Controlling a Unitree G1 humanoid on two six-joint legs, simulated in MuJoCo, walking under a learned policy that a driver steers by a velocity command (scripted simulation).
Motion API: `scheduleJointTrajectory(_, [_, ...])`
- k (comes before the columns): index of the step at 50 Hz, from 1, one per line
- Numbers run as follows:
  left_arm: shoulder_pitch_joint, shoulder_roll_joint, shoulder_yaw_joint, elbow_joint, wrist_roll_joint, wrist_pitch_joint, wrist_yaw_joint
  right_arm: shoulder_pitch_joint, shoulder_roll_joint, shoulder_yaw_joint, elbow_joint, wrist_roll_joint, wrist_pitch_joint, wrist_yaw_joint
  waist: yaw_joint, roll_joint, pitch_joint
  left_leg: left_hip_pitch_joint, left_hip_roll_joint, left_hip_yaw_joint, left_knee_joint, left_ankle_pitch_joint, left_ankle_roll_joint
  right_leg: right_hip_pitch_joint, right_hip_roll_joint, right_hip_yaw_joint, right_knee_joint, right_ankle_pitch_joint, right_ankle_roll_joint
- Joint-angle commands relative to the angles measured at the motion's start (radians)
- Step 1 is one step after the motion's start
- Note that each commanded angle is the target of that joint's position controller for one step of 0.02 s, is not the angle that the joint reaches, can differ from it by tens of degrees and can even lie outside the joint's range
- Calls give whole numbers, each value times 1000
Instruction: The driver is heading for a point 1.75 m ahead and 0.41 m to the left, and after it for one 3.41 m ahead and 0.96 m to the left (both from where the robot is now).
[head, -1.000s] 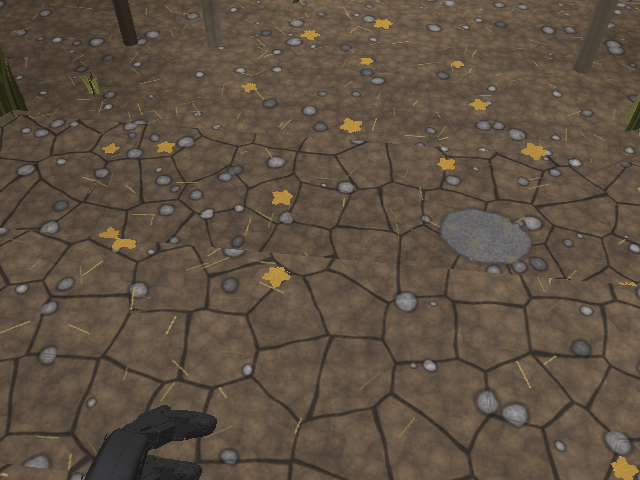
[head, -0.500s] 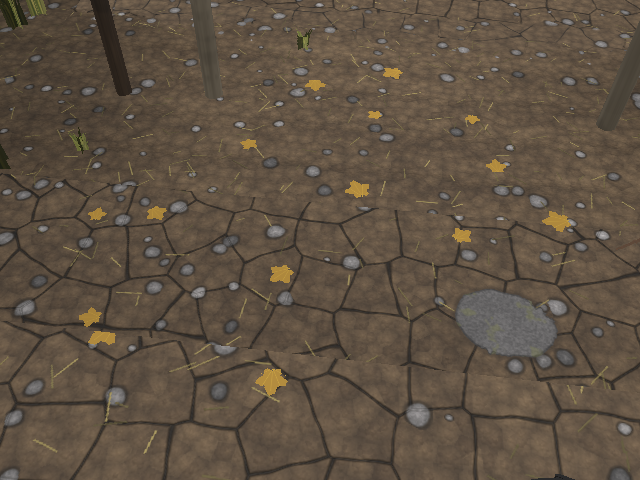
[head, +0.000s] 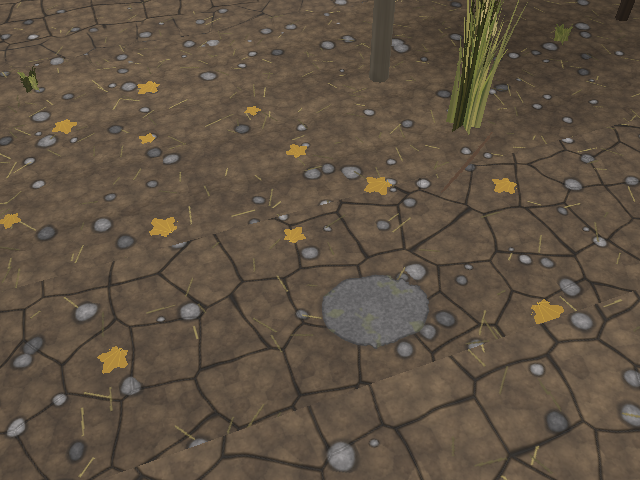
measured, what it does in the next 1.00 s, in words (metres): steps on the spot, turning left: right foot, then left foot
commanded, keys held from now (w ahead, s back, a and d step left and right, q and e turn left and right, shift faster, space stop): q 0.90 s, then no key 0.02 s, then e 0.08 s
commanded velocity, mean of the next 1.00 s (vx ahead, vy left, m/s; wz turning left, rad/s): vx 0.02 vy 0.00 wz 0.35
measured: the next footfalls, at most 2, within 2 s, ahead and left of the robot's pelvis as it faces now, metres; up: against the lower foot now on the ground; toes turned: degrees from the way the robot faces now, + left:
right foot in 0.10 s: +0.13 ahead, -0.14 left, +0.00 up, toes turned -4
left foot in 0.50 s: +0.08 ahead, +0.13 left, +0.00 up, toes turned +13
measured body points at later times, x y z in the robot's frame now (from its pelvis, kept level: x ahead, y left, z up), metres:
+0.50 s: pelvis +0.04 +0.02 +0.00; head +0.05 +0.03 +0.45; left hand +0.05 +0.33 -0.11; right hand +0.21 -0.22 -0.12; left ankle +0.04 +0.12 -0.73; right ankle +0.09 -0.14 -0.74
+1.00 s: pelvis +0.06 +0.06 +0.01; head +0.07 +0.08 +0.46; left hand +0.08 +0.34 -0.12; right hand +0.22 -0.15 -0.12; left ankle +0.04 +0.12 -0.74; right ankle +0.19 -0.06 -0.70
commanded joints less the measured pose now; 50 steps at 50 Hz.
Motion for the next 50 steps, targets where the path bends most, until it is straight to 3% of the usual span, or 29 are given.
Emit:
scheduleJointTrajectory(1, [103,43,11,-9,2,23,1,-47,-147,-45,-57,26,0,26,62,62,68,-85,330,-259,-228,216,217,183,1,46,-242,9,-11])
scheduleJointTrajectory(3, [38,60,24,-8,0,12,16,-64,-109,-37,-33,57,11,50,51,61,35,11,310,-266,-156,156,183,231,16,26,-431,-15,-28])
scheduleJointTrajectory(5, [1,106,53,5,-30,-19,16,-57,-59,-17,-10,85,16,79,80,32,-38,-81,212,-216,-68,104,82,537,32,2,-596,132,-82])
scheduleJointTrajectory(6, [32,132,66,4,-43,-38,17,-8,-27,-8,0,80,13,96,84,10,-135,-164,145,-151,-7,72,-6,775,-34,49,-540,434,-152])
scheduleJointTrajectory(7, [20,135,50,-4,-67,-54,13,140,33,7,28,85,9,96,18,-70,-253,-178,86,-109,22,-121,-85,926,-173,162,-553,504,-275])
scheduleJointTrajectory(8, [26,115,49,7,-45,-54,0,97,11,1,24,98,5,83,36,-67,-176,-146,42,-114,44,-139,-115,776,-192,227,-602,205,-270])
scheduleJointTrajectory(9, [-1,142,68,22,-31,-49,2,-34,-53,-25,-3,86,13,70,56,-38,-64,-122,29,-104,80,-80,-114,612,-127,174,-613,33,-198])
scheduleJointTrajectory(10, [-28,200,94,6,-33,-50,17,-97,-91,-40,-38,70,13,56,63,-41,-51,-140,17,-96,116,-52,-91,575,-107,138,-601,30,-185])
scheduleJointTrajectory(12, [-1,247,128,-21,-29,-49,63,-116,-75,-47,-72,56,12,12,81,-63,-85,-188,1,-118,168,-72,-50,617,-179,201,-648,16,-278])
scheduleJointTrajectory(15, [262,190,138,47,-14,-75,158,-157,-13,-39,-89,47,25,-23,185,-187,-41,-488,-39,-227,412,-367,-48,838,-413,463,-818,11,-464])
scheduleJointTrajectory(16, [272,172,138,62,-13,-88,183,-149,-1,-30,-82,42,29,-27,182,-185,-14,-518,8,-286,530,-417,-48,808,-446,441,-844,-6,-444])
scheduleJointTrajectory(18, [87,130,133,34,-28,-95,195,-63,-5,-31,-30,35,48,-21,81,-117,17,-326,19,-249,482,-274,-48,583,-330,224,-919,-100,-310])
scheduleJointTrajectory(19, [-41,142,136,-3,-16,-92,189,-5,13,-29,-2,31,53,-6,28,-112,24,-152,-20,-196,440,-150,-35,434,-262,100,-930,-95,-246])
scheduleJointTrajectory(21, [-125,155,151,-36,8,-91,179,5,20,-37,17,32,55,37,2,-107,22,-28,-33,-192,390,-9,-17,352,-211,-17,-897,-176,-174])
scheduleJointTrajectory(24, [-162,172,159,-25,13,-95,179,76,-32,-64,37,65,43,60,-32,-44,19,182,-51,-191,125,153,-37,279,-225,-60,-742,-349,-143])
scheduleJointTrajectory(25, [-120,134,148,-6,29,-101,178,118,-77,-90,44,60,30,54,-40,10,-6,316,-58,-230,88,168,-33,193,-193,-90,-602,-397,-116])
scheduleJointTrajectory(26, [-99,47,127,-32,35,-109,179,204,-180,-111,38,39,5,36,-59,181,-58,428,119,-476,-9,520,90,83,-55,-158,-270,-578,-35])
scheduleJointTrajectory(27, [-18,-30,90,-94,16,-122,183,209,-326,-131,-29,28,-26,28,15,211,-121,452,341,-853,-47,777,311,-37,98,2,-84,-712,4])
scheduleJointTrajectory(28, [-94,29,97,-88,-33,-114,168,129,-251,-116,-30,-18,-38,42,-20,171,1,306,336,-852,-139,470,327,-131,115,169,-55,-580,8])
scheduleJointTrajectory(29, [-114,149,132,-64,-29,-99,168,6,-181,-104,-60,26,-30,50,6,165,50,208,268,-757,-174,234,287,-129,82,153,2,-482,-2])
scheduleJointTrajectory(30, [-74,212,158,-31,2,-87,176,-82,-145,-90,-83,77,-13,57,52,145,34,118,225,-690,-182,154,253,-63,65,125,85,-409,-6])
scheduleJointTrajectory(31, [-13,186,153,-6,24,-82,172,-118,-128,-78,-95,90,4,61,94,134,24,-14,210,-652,-185,173,243,32,54,124,130,-334,-14])
scheduleJointTrajectory(32, [22,141,139,8,36,-76,164,-108,-113,-70,-86,67,16,63,118,100,43,-116,191,-626,-191,175,228,102,52,127,148,-246,-26])
scheduleJointTrajectory(34, [38,90,121,15,17,-65,157,-74,-93,-65,-81,36,18,56,110,78,19,-116,156,-595,-175,158,224,106,73,113,147,-145,-19])
scheduleJointTrajectory(36, [14,78,107,12,2,-55,159,-29,-97,-67,-74,33,8,50,80,86,7,-57,146,-611,-156,143,230,59,73,112,91,-101,9])
scheduleJointTrajectory(40, [-73,59,82,2,6,-28,164,64,-95,-68,-47,43,3,46,20,106,-5,115,152,-717,-134,99,248,-55,64,117,-132,-84,49])
scheduleJointTrajectory(45, [-122,63,74,2,7,-17,154,75,-99,-70,-44,53,2,54,7,123,-22,136,134,-794,-120,122,262,-1,70,101,-297,-122,26])
scheduleJointTrajectory(48, [-120,53,61,30,6,-11,132,74,-89,-67,-34,65,2,52,-13,112,-24,136,152,-774,-113,174,268,33,50,77,-354,-120,13])
scheduleJointTrajectory(50, [-110,37,52,57,8,-7,103,52,-38,-41,-20,78,0,55,-6,90,-24,87,147,-746,-95,159,236,104,18,72,-410,-98,9])
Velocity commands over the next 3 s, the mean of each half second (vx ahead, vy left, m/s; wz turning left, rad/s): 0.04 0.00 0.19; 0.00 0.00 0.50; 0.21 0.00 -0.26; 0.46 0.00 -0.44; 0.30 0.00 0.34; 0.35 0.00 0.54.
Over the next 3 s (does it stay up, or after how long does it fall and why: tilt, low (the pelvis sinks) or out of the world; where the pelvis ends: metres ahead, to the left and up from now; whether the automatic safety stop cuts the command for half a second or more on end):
stays up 0.91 0.15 -0.18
